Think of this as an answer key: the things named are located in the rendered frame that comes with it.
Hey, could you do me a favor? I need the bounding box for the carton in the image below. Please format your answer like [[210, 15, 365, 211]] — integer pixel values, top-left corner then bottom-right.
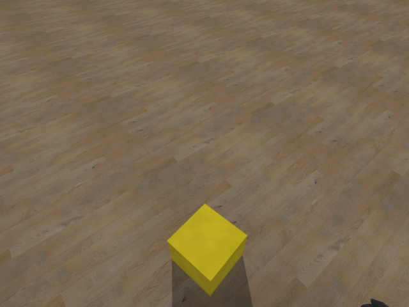
[[167, 204, 247, 296]]

